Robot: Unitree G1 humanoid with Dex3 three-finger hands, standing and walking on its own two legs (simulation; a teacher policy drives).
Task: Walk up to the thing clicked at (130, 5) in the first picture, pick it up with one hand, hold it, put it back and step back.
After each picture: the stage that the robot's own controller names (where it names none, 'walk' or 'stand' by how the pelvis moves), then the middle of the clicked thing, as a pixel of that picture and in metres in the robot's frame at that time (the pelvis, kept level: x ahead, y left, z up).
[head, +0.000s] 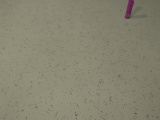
stand; (129, 9) +1.83 -0.62 -0.66
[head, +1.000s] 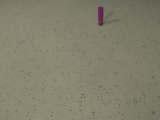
walk; (100, 16) +1.80 -0.11 -0.63
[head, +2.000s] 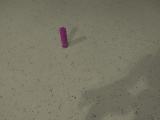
walk; (64, 38) +1.28 +0.26 -0.64
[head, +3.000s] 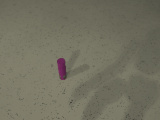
walk; (62, 69) +0.84 +0.21 -0.63
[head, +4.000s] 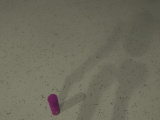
walk; (54, 105) +0.51 +0.21 -0.64
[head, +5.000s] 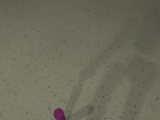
stand; (60, 119) +0.42 +0.20 -0.65
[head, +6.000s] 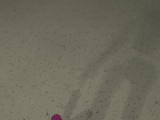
stand; out of the picture +0.40 +0.21 -0.66
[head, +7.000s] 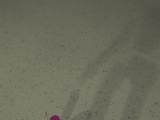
stand; out of the picture +0.39 +0.22 -0.66
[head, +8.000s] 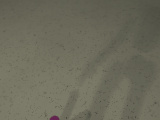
stand; out of the picture +0.38 +0.22 -0.66
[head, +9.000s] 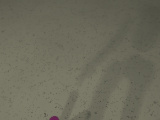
go down; out of the picture +0.38 +0.22 -0.66
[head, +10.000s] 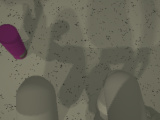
go down; (14, 45) +0.47 +0.24 -0.25
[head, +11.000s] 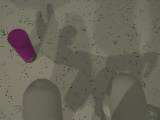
approach; (24, 48) +0.47 +0.23 -0.26
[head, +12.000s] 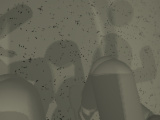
close in; out of the picture +0.46 +0.27 -0.16
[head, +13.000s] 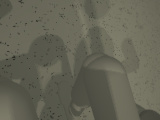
close; out of the picture +0.45 +0.29 -0.16
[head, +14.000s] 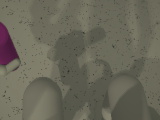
lift; (2, 52) +0.38 +0.26 -0.03
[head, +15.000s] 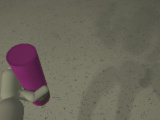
hold; (33, 80) +0.31 +0.17 +0.08
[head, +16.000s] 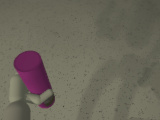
hold; (38, 84) +0.32 +0.16 +0.04
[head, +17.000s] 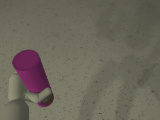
hold; (37, 83) +0.32 +0.17 +0.04
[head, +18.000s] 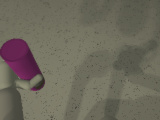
crouch; (27, 69) +0.37 +0.19 -0.01
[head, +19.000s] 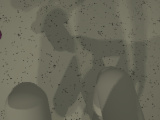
lower; out of the picture +0.52 +0.25 -0.04
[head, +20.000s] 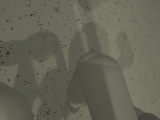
lower; out of the picture +0.48 +0.29 -0.17
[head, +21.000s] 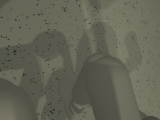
lower; out of the picture +0.46 +0.29 -0.17
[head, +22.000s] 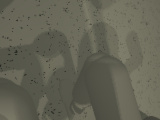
lower; out of the picture +0.46 +0.29 -0.17
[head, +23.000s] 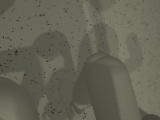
lower; out of the picture +0.45 +0.29 -0.17
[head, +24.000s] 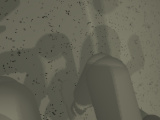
open; out of the picture +0.45 +0.28 -0.17
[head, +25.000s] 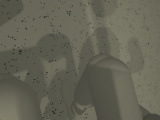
stand; out of the picture +0.44 +0.28 -0.17
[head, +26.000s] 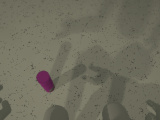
walk; (46, 82) +0.43 +0.21 -0.46
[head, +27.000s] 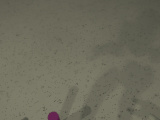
stand; out of the picture +0.39 +0.20 -0.60
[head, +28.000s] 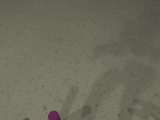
stand; out of the picture +0.39 +0.20 -0.60
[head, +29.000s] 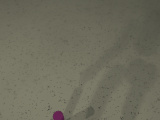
stand; out of the picture +0.40 +0.19 -0.64
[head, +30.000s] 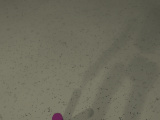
stand; out of the picture +0.40 +0.21 -0.66
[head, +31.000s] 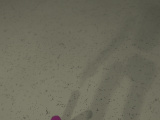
stand; out of the picture +0.38 +0.22 -0.66
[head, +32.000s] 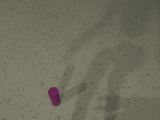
walk; (54, 97) +0.45 +0.17 -0.64
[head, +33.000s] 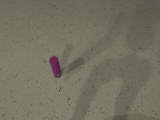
walk; (55, 67) +0.72 +0.25 -0.62
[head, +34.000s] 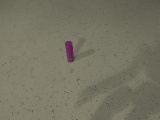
stand; (69, 52) +1.05 +0.19 -0.63
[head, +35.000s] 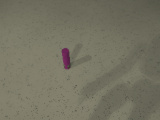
stand; (66, 59) +0.99 +0.19 -0.65
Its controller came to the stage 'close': yes
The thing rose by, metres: 0.69
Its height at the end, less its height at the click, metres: +0.00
